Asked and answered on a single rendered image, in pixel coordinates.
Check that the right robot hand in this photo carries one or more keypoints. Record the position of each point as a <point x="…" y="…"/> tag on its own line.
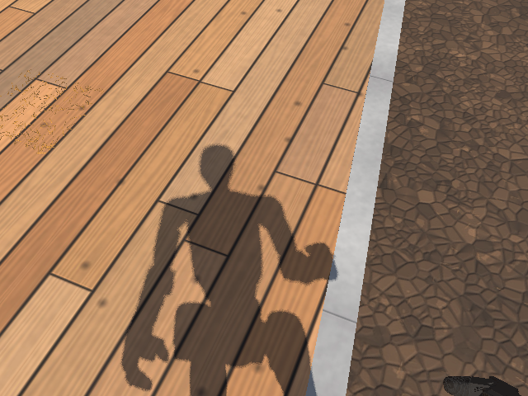
<point x="475" y="386"/>

